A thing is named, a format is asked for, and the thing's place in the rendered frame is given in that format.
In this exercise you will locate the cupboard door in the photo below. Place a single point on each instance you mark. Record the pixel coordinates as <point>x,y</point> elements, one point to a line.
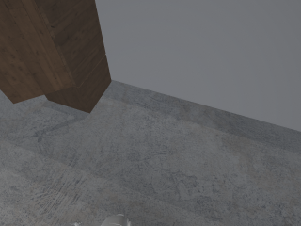
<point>30,65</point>

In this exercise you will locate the robot left thigh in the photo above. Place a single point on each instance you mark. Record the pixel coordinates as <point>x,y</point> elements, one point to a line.
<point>116,220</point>

